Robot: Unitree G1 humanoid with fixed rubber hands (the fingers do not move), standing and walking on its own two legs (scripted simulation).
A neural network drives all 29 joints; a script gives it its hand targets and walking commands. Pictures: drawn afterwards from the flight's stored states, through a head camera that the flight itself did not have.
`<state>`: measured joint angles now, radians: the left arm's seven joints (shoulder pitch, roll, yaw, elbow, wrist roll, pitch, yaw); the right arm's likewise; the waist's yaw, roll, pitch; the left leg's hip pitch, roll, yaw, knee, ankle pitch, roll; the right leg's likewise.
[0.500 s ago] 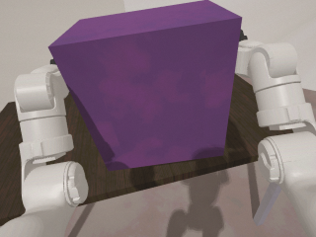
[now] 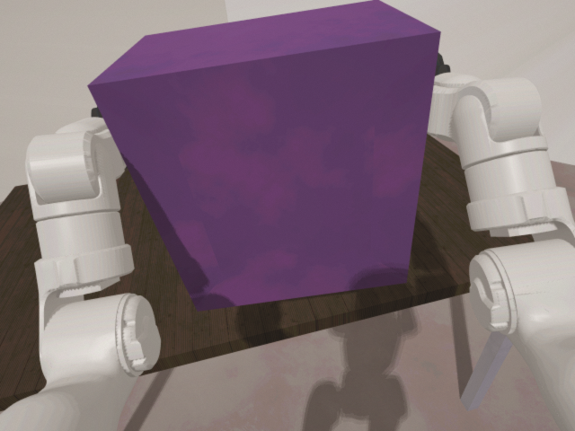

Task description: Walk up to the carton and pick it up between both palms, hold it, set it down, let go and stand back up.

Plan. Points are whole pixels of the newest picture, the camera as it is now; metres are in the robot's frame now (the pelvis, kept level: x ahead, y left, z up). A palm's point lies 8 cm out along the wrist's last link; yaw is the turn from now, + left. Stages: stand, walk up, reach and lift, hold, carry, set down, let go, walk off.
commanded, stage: hold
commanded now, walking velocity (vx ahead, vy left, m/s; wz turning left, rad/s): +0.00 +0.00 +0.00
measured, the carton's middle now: (282, 165) +0.35 +0.00 +0.27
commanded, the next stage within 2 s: none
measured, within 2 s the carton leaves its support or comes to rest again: neither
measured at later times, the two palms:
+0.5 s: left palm (114, 138) +0.36 +0.19 +0.32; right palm (432, 98) +0.37 -0.18 +0.33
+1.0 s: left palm (114, 138) +0.36 +0.19 +0.32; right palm (432, 98) +0.37 -0.18 +0.33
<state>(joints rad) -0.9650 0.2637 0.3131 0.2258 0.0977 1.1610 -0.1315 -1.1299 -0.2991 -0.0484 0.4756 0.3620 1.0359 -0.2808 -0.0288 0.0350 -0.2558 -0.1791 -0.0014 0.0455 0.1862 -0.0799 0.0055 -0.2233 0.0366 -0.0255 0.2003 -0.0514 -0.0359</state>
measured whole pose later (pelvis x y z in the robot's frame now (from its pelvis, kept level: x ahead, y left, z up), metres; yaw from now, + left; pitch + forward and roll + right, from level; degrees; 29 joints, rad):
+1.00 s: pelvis +0.00 +0.00 +0.00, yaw +0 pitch +4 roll +0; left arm -0.96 0.26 0.31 0.22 0.10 1.16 -0.13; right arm -1.13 -0.30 -0.05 0.47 0.36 1.04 -0.28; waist -0.03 0.04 -0.26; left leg -0.18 0.00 0.04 0.19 -0.08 0.01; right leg -0.22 0.04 -0.02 0.20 -0.05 -0.04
